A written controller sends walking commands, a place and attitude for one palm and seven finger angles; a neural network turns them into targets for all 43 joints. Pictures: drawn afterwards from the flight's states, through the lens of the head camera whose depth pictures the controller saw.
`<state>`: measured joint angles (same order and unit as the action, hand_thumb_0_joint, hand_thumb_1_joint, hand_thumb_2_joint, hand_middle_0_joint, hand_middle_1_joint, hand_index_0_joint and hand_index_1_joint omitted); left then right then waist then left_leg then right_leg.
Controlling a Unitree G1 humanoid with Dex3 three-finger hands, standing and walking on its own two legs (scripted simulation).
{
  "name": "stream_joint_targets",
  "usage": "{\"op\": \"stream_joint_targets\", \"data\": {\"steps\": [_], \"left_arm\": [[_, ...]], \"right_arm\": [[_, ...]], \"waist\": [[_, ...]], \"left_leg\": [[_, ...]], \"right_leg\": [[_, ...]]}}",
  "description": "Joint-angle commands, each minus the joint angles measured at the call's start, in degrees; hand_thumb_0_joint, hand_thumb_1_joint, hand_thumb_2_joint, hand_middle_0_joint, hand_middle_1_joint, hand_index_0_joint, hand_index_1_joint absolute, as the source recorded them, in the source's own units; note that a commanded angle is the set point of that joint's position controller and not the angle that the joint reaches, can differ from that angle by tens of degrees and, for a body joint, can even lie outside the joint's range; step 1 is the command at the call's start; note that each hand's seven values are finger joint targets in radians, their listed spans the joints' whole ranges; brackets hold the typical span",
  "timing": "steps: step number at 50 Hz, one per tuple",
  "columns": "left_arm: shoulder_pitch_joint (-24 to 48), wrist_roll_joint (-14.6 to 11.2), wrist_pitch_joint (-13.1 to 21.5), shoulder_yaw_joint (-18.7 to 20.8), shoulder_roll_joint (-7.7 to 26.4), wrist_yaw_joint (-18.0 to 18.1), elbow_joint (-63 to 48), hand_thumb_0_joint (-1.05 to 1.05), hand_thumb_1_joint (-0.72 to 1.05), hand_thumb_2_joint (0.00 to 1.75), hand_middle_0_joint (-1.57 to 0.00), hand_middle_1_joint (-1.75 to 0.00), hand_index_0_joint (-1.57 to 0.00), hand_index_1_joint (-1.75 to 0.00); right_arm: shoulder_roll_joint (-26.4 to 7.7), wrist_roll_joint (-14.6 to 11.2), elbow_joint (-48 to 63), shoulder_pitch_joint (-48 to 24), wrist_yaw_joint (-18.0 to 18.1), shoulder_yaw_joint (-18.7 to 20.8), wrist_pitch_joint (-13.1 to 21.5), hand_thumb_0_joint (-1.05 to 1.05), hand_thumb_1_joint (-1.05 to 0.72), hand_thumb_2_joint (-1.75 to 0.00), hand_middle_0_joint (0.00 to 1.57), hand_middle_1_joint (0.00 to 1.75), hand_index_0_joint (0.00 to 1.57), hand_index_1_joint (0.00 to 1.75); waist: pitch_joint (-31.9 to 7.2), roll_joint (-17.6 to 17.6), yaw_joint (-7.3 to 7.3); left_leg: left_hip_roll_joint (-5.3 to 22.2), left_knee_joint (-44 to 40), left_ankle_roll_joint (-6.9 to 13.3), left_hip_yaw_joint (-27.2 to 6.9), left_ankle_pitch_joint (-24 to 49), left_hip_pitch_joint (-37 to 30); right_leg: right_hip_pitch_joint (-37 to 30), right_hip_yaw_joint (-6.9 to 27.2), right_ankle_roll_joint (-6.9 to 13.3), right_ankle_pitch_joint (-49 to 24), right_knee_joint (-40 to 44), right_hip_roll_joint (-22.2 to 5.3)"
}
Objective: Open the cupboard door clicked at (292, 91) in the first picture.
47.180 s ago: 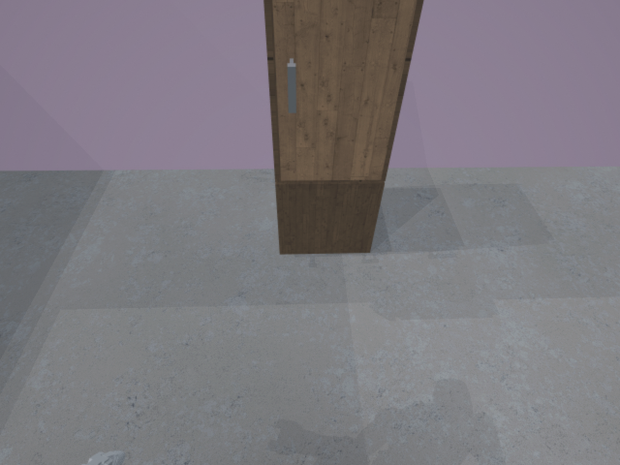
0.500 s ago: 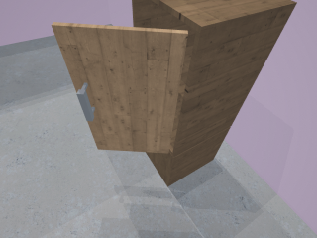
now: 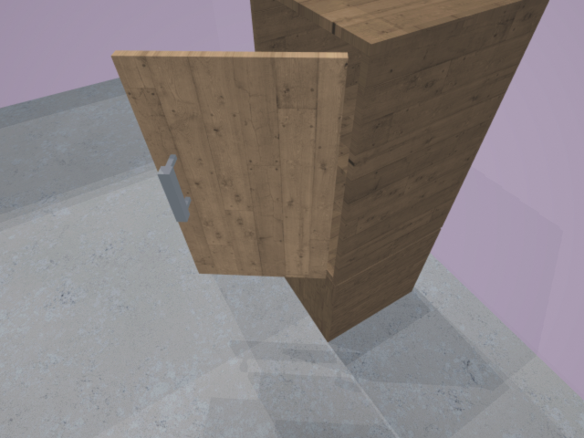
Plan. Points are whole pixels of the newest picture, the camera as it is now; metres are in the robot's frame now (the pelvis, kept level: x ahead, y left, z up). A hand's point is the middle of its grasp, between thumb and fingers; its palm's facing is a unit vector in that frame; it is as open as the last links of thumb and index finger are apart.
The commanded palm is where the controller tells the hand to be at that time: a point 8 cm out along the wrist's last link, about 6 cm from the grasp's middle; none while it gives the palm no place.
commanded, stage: come to a stop and stand still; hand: left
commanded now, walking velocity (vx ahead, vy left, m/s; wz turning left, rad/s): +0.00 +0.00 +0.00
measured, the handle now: (177, 188) +0.54 +0.26 +0.00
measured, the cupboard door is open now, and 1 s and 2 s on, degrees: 56 56 56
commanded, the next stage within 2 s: look again from close up in 0.22 s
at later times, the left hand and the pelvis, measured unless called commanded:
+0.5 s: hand out of the picture +0.02 +0.18 -0.17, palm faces +0.00 -0.98 -0.20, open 7.3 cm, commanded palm none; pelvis +0.00 +0.00 +0.00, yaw -1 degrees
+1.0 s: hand out of the picture +0.05 +0.17 -0.16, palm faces +0.07 -0.98 -0.20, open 7.4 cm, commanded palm +0.11 +0.22 -0.07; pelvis +0.01 -0.01 +0.00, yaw -1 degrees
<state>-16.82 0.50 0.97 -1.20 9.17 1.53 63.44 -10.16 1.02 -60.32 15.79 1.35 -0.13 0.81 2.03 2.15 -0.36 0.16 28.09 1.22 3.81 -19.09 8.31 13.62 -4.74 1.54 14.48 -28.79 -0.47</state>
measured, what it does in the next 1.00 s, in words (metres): stands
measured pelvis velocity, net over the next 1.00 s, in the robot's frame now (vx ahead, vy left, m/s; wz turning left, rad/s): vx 0.01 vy -0.01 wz -0.01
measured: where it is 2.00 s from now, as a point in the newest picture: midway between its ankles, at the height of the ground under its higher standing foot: outside the picture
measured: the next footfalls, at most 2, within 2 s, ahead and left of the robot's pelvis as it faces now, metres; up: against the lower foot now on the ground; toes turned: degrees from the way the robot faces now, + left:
none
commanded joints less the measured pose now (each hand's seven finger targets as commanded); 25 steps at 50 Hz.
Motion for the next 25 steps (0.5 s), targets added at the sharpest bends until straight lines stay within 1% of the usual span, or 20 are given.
{"op": "stream_joint_targets", "data": {"steps": [1, 3, 4, 5, 6, 9, 11, 13, 14, 16, 19, 20, 21, 24, 25], "left_arm": [[0.0, -0.1, 0.9, 1.1, 6.0, 0.2, -2.9, 0.0, 0.9, 0.9, -0.2, -0.3, -0.2, -0.3], [-0.5, -0.2, 0.8, 1.2, 6.0, 0.2, -2.6, 0.0, 0.9, 0.9, -0.2, -0.3, -0.2, -0.3], [-0.5, -0.2, 0.8, 1.2, 6.0, 0.2, -2.5, 0.0, 0.9, 0.9, -0.2, -0.3, -0.2, -0.3], [-0.7, -0.2, 0.8, 1.2, 6.0, 0.3, -2.4, 0.0, 0.9, 0.9, -0.2, -0.3, -0.2, -0.3], [-0.9, -0.1, 0.8, 1.3, 5.6, 0.3, -2.3, 0.0, 0.9, 0.9, -0.2, -0.3, -0.2, -0.3], [-1.1, -0.2, 0.9, 1.4, 5.9, 0.3, -1.9, 0.0, 0.9, 0.9, -0.2, -0.3, -0.2, -0.3], [-1.1, -0.1, 0.9, 1.4, 5.8, 0.4, -1.9, 0.0, 0.9, 0.9, -0.2, -0.3, -0.2, -0.3], [-0.9, -0.2, 0.9, 1.6, 6.0, 0.4, -1.7, 0.0, 0.9, 0.9, -0.2, -0.3, -0.2, -0.3], [-0.8, -0.2, 1.0, 1.6, 6.1, 0.4, -1.8, 0.0, 0.9, 0.9, -0.2, -0.3, -0.2, -0.3], [-0.8, -0.1, 0.9, 1.6, 5.9, 0.4, -1.5, 0.0, 0.9, 0.9, -0.2, -0.3, -0.2, -0.3], [-0.7, -0.2, 0.9, 1.6, 6.0, 0.4, -1.3, 0.0, 0.9, 0.9, -0.2, -0.3, -0.2, -0.3], [-0.7, -0.2, 0.9, 1.6, 6.0, 0.4, -1.3, 0.0, 0.9, 0.9, -0.2, -0.3, -0.2, -0.3], [-0.5, -0.1, 0.9, 1.6, 6.1, 0.4, -1.3, 0.0, 0.9, 0.9, -0.2, -0.3, -0.2, -0.3], [-0.2, -0.1, 0.9, 1.7, 6.4, 0.4, -1.3, 0.0, 0.9, 0.9, -0.2, -0.3, -0.2, -0.3], [-0.1, -0.1, 0.9, 1.8, 6.5, 0.4, -1.3, 0.0, 0.9, 0.9, -0.2, -0.3, -0.2, -0.3]], "right_arm": [[-4.8, -0.1, 1.8, 3.4, 0.2, 0.2, 1.0, 0.0, -0.9, -0.9, 0.2, 0.3, 0.2, 0.3], [-5.2, -0.1, 1.3, 3.8, 0.2, 0.0, 1.2, 0.0, -0.9, -0.9, 0.2, 0.3, 0.2, 0.3], [-5.2, -0.1, 1.0, 3.8, 0.2, 0.0, 1.2, 0.0, -0.9, -0.9, 0.2, 0.3, 0.2, 0.3], [-5.2, -0.1, 0.7, 3.9, 0.2, -0.1, 1.4, 0.0, -0.9, -0.9, 0.2, 0.3, 0.2, 0.3], [-4.6, -0.1, 0.2, 4.2, 0.3, -0.1, 1.4, 0.0, -0.9, -0.9, 0.2, 0.3, 0.2, 0.3], [-4.8, -0.1, -0.6, 4.4, 0.3, -0.2, 1.6, 0.0, -0.9, -0.9, 0.2, 0.3, 0.2, 0.3], [-4.3, -0.2, -1.1, 4.6, 0.4, -0.2, 1.7, 0.0, -0.9, -0.9, 0.2, 0.3, 0.2, 0.3], [-4.6, -0.2, -1.7, 4.6, 0.5, -0.3, 1.8, 0.0, -0.9, -0.9, 0.2, 0.3, 0.2, 0.3], [-4.4, -0.2, -1.9, 4.6, 0.5, -0.2, 1.8, 0.0, -0.9, -0.9, 0.2, 0.3, 0.2, 0.3], [-3.9, -0.2, -2.3, 4.7, 0.6, -0.2, 1.8, 0.0, -0.9, -0.9, 0.2, 0.3, 0.2, 0.3], [-4.2, -0.2, -2.8, 4.6, 0.7, -0.2, 1.7, 0.0, -0.9, -0.9, 0.2, 0.3, 0.2, 0.3], [-4.3, -0.2, -2.9, 4.6, 0.7, -0.1, 1.7, 0.0, -0.9, -0.9, 0.2, 0.3, 0.2, 0.3], [-4.0, -0.2, -3.0, 4.6, 0.7, 0.0, 1.7, 0.0, -0.9, -0.9, 0.2, 0.3, 0.2, 0.3], [-4.4, -0.2, -3.2, 4.3, 0.7, 0.0, 1.6, 0.0, -0.9, -0.9, 0.2, 0.3, 0.2, 0.3], [-4.5, -0.2, -3.3, 4.2, 0.7, 0.0, 1.7, 0.0, -0.9, -0.9, 0.2, 0.3, 0.2, 0.3]], "waist": [[3.5, -2.9, -0.11], [3.4, -2.7, 0.11], [3.9, -2.3, 0.21], [3.5, -2.5, 0.29], [3.2, -2.3, 0.47], [1.6, -2.5, 0.57], [1.7, -2.7, 0.69], [1.3, -1.4, 0.62], [1.6, -2.1, 0.73], [2.1, -1.9, 0.73], [2.2, -2.2, 0.54], [1.9, -1.7, 0.63], [2.3, -2.4, 0.58], [1.8, -1.4, 0.52], [1.9, -1.6, 0.55]], "left_leg": [[5.9, -8.9, 1.1, -6.3, 6.0, 5.6], [5.8, -9.6, 1.2, -6.5, 5.3, 5.8], [5.8, -10.0, 1.2, -6.6, 4.8, 6.2], [5.8, -10.2, 1.3, -6.7, 5.4, 5.8], [6.0, -10.3, 1.4, -6.4, 5.5, 5.9], [5.8, -10.0, 1.3, -6.1, 7.0, 5.2], [5.9, -9.9, 1.4, -5.9, 8.1, 4.8], [6.0, -9.8, 1.2, -5.8, 9.6, 4.7], [6.0, -9.7, 1.3, -5.7, 9.9, 4.7], [6.0, -9.7, 1.2, -5.5, 10.1, 4.5], [6.0, -9.5, 1.0, -5.4, 10.2, 4.0], [6.0, -9.5, 1.1, -5.2, 10.7, 3.6], [6.2, -9.5, 1.1, -5.2, 11.2, 3.6], [6.2, -9.5, 0.9, -5.0, 10.8, 3.3], [6.2, -9.6, 0.9, -5.1, 11.2, 3.3]], "right_leg": [[-1.2, 7.6, 1.5, -2.6, 5.8, -5.5], [-1.5, 7.8, 1.4, -2.1, 5.7, -5.5], [-1.4, 7.8, 1.3, -1.8, 5.8, -5.4], [-1.8, 7.8, 1.3, -2.5, 5.5, -5.4], [-2.4, 7.2, 1.3, -3.1, 5.5, -5.5], [-3.6, 7.4, 1.2, -5.1, 5.1, -5.8], [-3.9, 7.0, 1.2, -6.6, 4.9, -5.9], [-4.3, 7.2, 1.3, -8.4, 4.5, -5.9], [-4.5, 7.1, 1.4, -9.0, 4.6, -6.1], [-4.2, 7.1, 1.4, -9.5, 4.8, -6.2], [-3.9, 7.3, 1.4, -10.1, 4.9, -6.2], [-3.9, 7.4, 1.4, -10.5, 4.9, -6.3], [-3.9, 7.2, 1.4, -11.3, 4.8, -6.2], [-4.1, 7.5, 1.5, -11.2, 5.0, -6.3], [-4.2, 7.5, 1.5, -11.4, 5.0, -6.3]]}}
